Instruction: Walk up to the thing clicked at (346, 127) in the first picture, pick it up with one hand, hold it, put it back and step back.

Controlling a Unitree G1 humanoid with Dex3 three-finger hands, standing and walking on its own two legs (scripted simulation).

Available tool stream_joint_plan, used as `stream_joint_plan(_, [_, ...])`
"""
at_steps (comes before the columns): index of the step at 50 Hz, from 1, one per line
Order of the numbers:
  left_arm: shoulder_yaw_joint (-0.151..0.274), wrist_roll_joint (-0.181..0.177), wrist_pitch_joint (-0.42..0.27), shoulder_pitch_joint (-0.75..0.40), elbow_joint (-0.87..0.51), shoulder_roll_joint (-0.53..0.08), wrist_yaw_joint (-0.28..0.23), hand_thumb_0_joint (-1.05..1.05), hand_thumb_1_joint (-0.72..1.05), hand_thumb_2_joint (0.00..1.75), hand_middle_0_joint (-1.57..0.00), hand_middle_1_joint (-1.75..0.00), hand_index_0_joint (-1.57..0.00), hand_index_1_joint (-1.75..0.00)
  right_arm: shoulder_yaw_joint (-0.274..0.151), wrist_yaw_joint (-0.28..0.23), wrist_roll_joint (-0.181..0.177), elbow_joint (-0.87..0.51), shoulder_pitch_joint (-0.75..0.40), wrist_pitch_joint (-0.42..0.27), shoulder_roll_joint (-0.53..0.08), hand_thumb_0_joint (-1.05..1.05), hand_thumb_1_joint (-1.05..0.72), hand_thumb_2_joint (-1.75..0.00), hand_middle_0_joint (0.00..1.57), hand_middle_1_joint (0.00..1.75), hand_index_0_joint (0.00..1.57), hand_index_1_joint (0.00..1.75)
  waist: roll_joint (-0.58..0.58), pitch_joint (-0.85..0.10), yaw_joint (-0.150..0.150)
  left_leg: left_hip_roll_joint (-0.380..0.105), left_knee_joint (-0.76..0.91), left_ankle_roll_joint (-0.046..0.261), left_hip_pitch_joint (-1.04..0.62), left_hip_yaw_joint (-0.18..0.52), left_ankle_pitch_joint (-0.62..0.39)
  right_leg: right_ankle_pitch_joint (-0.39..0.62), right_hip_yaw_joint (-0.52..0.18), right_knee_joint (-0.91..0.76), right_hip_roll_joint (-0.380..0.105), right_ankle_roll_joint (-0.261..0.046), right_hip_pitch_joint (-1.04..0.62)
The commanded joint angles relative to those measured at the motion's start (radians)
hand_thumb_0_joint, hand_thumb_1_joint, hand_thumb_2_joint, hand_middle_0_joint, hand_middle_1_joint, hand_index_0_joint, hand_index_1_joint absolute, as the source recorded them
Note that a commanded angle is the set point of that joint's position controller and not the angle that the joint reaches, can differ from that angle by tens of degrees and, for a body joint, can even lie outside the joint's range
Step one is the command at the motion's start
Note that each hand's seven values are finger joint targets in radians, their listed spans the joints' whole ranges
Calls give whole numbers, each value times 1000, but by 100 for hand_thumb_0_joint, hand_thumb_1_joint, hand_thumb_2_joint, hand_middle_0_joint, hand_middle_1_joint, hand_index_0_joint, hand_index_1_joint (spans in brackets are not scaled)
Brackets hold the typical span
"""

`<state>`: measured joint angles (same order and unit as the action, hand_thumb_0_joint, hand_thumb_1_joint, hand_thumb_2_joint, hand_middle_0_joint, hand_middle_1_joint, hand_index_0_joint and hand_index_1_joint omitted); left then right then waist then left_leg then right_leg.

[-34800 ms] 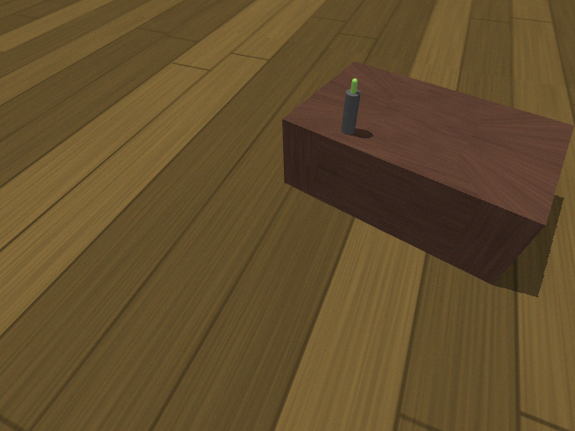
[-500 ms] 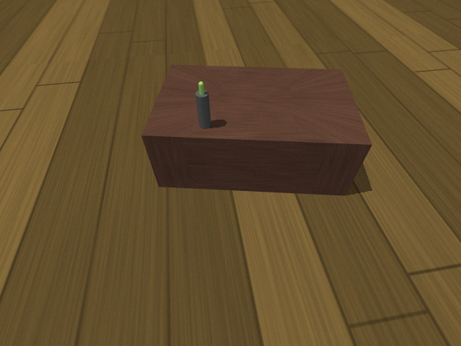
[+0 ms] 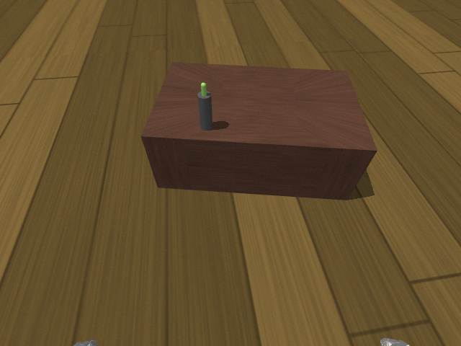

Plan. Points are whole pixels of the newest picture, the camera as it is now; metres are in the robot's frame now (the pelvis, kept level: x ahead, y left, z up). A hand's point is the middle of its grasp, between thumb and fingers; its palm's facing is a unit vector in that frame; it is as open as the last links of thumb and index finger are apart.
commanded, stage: step back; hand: left
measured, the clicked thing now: (205, 106) +1.05 +0.15 -0.26
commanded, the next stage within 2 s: stand in 0.12 s
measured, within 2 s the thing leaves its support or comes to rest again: neither
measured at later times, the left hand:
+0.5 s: hand out of the picture +0.08 +0.24 -0.14, palm faces -0.03 -0.95 -0.32, open 7.4 cm
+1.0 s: hand out of the picture +0.04 +0.25 -0.14, palm faces -0.05 -0.94 -0.33, open 7.4 cm
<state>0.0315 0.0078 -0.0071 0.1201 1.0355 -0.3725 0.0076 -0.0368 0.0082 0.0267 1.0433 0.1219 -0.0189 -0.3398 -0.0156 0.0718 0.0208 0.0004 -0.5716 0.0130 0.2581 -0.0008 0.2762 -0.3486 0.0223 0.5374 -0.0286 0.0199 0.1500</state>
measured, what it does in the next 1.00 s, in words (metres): stands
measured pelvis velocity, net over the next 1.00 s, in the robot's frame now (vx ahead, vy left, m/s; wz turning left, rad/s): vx -0.02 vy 0.00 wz -0.01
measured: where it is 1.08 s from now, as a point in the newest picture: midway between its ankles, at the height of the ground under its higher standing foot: outside the picture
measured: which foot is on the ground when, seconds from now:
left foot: down 0.00-1.00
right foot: down 0.00-1.00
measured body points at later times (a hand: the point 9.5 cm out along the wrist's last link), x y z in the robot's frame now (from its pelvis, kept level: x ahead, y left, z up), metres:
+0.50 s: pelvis -0.01 +0.00 +0.02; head +0.00 +0.00 +0.46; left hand +0.08 +0.29 -0.12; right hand +0.10 -0.30 -0.11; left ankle +0.02 +0.11 -0.73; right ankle -0.04 -0.13 -0.73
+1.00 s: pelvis -0.02 +0.00 +0.02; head -0.01 +0.00 +0.47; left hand +0.05 +0.30 -0.12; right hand +0.04 -0.30 -0.12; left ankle +0.02 +0.11 -0.73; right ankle -0.04 -0.13 -0.73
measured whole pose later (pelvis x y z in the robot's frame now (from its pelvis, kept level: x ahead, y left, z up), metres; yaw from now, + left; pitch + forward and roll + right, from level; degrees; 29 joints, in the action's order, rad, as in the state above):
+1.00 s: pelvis -0.02 +0.00 +0.02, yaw -1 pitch -3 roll +0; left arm 0.00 0.01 -0.01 0.14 1.14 -0.35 0.02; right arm -0.01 0.02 0.01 1.16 0.12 -0.01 -0.34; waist 0.00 0.06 -0.01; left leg 0.00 -0.33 0.00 0.16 -0.01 0.12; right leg -0.21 0.01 0.34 -0.03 0.02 0.08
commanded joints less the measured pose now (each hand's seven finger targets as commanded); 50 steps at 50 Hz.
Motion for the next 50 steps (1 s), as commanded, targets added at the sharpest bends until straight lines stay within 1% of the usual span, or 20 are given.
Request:
stream_joint_plan(1, [52,0,-40,-12,-38,-227,-22,0,90,90,-20,-30,-20,-30,-40,-21,-13,-58,-68,-24,-215,0,-90,-90,20,30,20,30,60,-157,0,-106,75,23,-54,76,-417,407,-86,-79,-95,-68,-100])
stream_joint_plan(5, [44,3,-34,-45,-38,-214,-28,0,90,90,-20,-30,-20,-30,-43,-21,-13,-42,-89,-18,-216,0,-90,-90,20,30,20,30,36,-179,-9,-120,77,43,-104,72,-441,430,-59,-76,-90,-61,-83])
stream_joint_plan(6, [22,-10,-32,-40,-16,-175,-23,0,90,90,-20,-30,-20,-30,-29,-19,-21,-39,-88,-19,-217,0,-90,-90,20,30,20,30,35,-154,-15,-127,121,41,-148,103,-501,478,-85,-123,-96,-44,-53])
stream_joint_plan(7, [24,-12,-30,-48,-16,-182,-22,0,90,90,-20,-30,-20,-30,-29,-19,-23,-34,-83,-19,-217,0,-90,-90,20,30,20,30,31,-149,-21,-137,143,38,-181,106,-507,441,-79,-134,-89,-38,-44])
stream_joint_plan(10, [18,-8,-28,-65,-3,-189,-23,0,90,90,-20,-30,-20,-30,-23,-18,-26,-22,-110,-17,-214,0,-90,-90,20,30,20,30,25,-138,-20,-133,167,24,-198,98,-492,441,-77,-172,-94,-34,-63])
stream_joint_plan(13, [17,-4,-30,-67,7,-190,-22,0,90,90,-20,-30,-20,-30,-22,-17,-23,-15,-118,-18,-213,0,-90,-90,20,30,20,30,23,-165,-20,-137,187,17,-232,88,-513,462,-74,-192,-98,-30,-84])
stream_joint_plan(15, [13,-3,-32,-70,15,-189,-21,0,90,90,-20,-30,-20,-30,-18,-15,-24,-10,-130,-15,-209,0,-90,-90,20,30,20,30,11,-145,-19,-134,207,17,-206,86,-464,448,-78,-218,-104,-26,-97])
stream_joint_plan(17, [11,-1,-31,-77,22,-187,-19,0,90,90,-20,-30,-20,-30,-16,-13,-25,-4,-134,-12,-207,0,-90,-90,20,30,20,30,7,-110,-23,-129,240,9,-192,86,-359,349,-81,-247,-100,-25,-72])
stream_joint_plan(19, [10,1,-31,-80,24,-189,-18,0,90,90,-20,-30,-20,-30,-17,-11,-24,2,-146,-11,-213,0,-90,-90,20,30,20,30,20,-103,-22,-126,256,6,-190,85,-300,296,-88,-271,-103,-25,-60])
stream_joint_plan(23, [11,2,-35,-75,32,-191,-17,0,90,90,-20,-30,-20,-30,-15,-7,-23,14,-143,-14,-211,0,-90,-90,20,30,20,30,17,-102,-20,-126,278,5,-178,87,-264,272,-92,-285,-107,-26,-72])
stream_joint_plan(25, [13,2,-34,-72,34,-195,-15,0,90,90,-20,-30,-20,-30,-13,-8,-22,19,-135,-18,-207,0,-90,-90,20,30,20,30,20,-106,-20,-126,286,2,-189,85,-279,274,-93,-280,-107,-30,-61])
stream_joint_plan(29, [9,3,-33,-69,39,-190,-13,0,90,90,-20,-30,-20,-30,-11,-5,-19,30,-129,-14,-208,0,-90,-90,20,30,20,30,2,-56,-20,-121,307,-1,-145,95,-154,154,-95,-308,-103,-26,-28])
stream_joint_plan(30, [10,4,-34,-73,37,-195,-13,0,90,90,-20,-30,-20,-30,-14,-4,-19,30,-122,-16,-216,0,-90,-90,20,30,20,30,10,-77,-25,-124,306,-1,-165,95,-160,158,-102,-306,-106,-30,-26])
stream_joint_plan(32, [10,3,-31,-65,39,-192,-10,0,90,90,-20,-30,-20,-30,-11,-4,-17,40,-106,-14,-217,0,-90,-90,20,30,20,30,29,-40,-24,-118,324,-3,-121,101,-69,99,-99,-316,-99,-27,-10])
stream_joint_plan(34, [10,5,-30,-56,40,-191,-9,0,90,90,-20,-30,-20,-30,-12,-3,-16,40,-101,-14,-221,0,-90,-90,20,30,20,30,37,-55,-23,-122,325,1,-124,108,-59,99,-100,-309,-100,-31,-11])
stream_joint_plan(36, [12,4,-30,-53,39,-198,-8,0,90,90,-20,-30,-20,-30,-12,-4,-16,40,-99,-16,-221,0,-90,-90,20,30,20,30,26,-84,-19,-126,320,4,-140,108,-111,145,-100,-292,-103,-35,-31])
stream_joint_plan(38, [11,3,-29,-57,39,-197,-8,0,90,90,-20,-30,-20,-30,-10,-6,-16,44,-82,-17,-218,0,-90,-90,20,30,20,30,18,-79,-25,-126,322,2,-129,108,-120,145,-101,-289,-103,-36,-31])
stream_joint_plan(41, [10,1,-26,-47,41,-190,-6,0,90,90,-20,-30,-20,-30,-10,-7,-15,47,-71,-17,-225,0,-90,-90,20,30,20,30,32,-63,-24,-127,337,2,-105,117,-73,128,-95,-280,-96,-36,-26])
stream_joint_plan(42, [8,3,-26,-30,42,-190,-6,0,90,90,-20,-30,-20,-30,-11,-7,-16,46,-80,-18,-231,0,-90,-90,20,30,20,30,36,-68,-16,-127,328,5,-125,115,-89,137,-99,-281,-99,-37,-12])
stream_joint_plan(50, [1,1,-29,-29,36,-190,-8,0,90,90,-20,-30,-20,-30,-4,-6,-20,53,-57,-18,-225,0,-90,-90,20,30,20,30,12,-74,-28,-128,293,6,-149,104,-188,176,-108,-284,-102,-36,-5])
